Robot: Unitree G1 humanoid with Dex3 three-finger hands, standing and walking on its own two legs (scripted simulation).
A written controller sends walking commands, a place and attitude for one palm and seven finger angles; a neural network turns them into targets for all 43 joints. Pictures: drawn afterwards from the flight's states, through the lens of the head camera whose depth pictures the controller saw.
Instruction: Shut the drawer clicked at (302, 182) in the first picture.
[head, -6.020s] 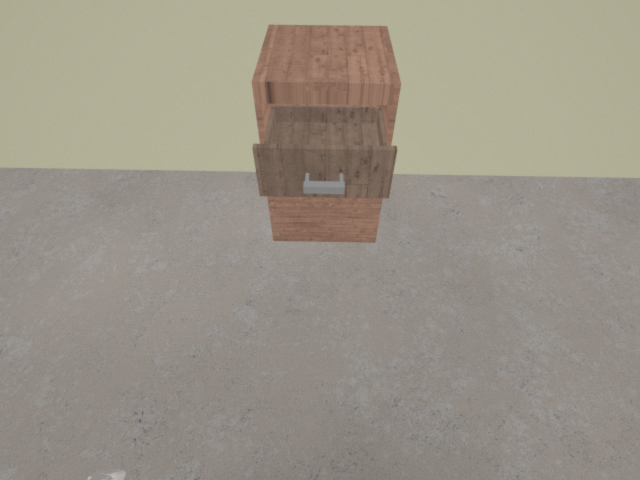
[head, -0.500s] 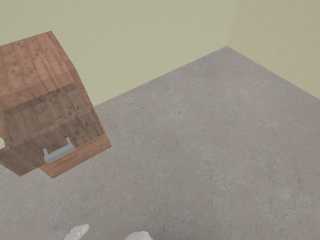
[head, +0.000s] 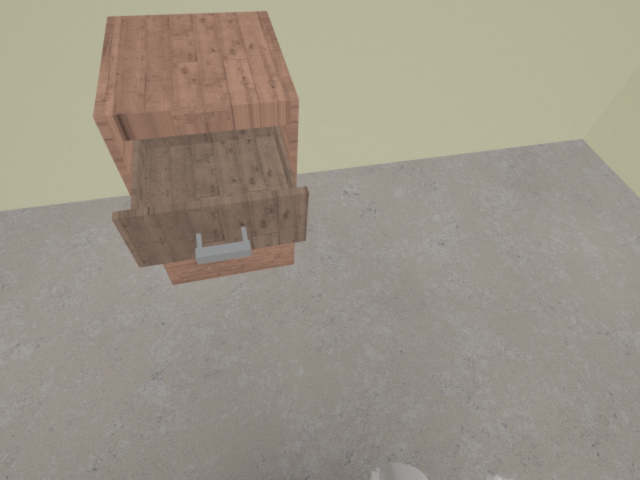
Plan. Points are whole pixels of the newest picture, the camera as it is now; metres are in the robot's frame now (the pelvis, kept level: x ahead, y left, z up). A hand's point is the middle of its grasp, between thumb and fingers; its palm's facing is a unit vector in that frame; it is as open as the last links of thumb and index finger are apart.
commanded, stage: turn to face it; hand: left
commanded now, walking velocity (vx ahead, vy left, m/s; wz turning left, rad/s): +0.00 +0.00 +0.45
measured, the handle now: (222, 243) +0.57 +0.24 -0.22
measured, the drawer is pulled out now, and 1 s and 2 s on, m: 0.22 0.22 0.22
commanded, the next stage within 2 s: take the last steps up to it in 0.38 s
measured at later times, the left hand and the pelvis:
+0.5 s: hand out of the picture +0.03 +0.16 -0.14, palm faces +0.24 -0.93 -0.27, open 7.3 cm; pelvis +0.00 -0.04 +0.01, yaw +13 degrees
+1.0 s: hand out of the picture +0.02 +0.18 -0.17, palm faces +0.25 -0.96 -0.15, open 7.3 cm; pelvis +0.06 +0.00 +0.01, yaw +12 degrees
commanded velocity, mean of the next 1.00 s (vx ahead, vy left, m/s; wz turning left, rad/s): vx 0.16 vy -0.07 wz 0.10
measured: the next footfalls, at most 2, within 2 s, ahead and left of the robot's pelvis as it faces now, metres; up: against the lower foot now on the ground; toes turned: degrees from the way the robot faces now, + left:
right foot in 0.30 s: +0.06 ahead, -0.14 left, +0.00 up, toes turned +7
left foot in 0.70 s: -0.02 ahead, +0.11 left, +0.00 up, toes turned +17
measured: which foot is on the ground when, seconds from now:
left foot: down 0.00-0.30, up 0.32-0.68, down 0.70-1.00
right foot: up 0.00-0.28, down 0.30-0.70, up 0.72-1.00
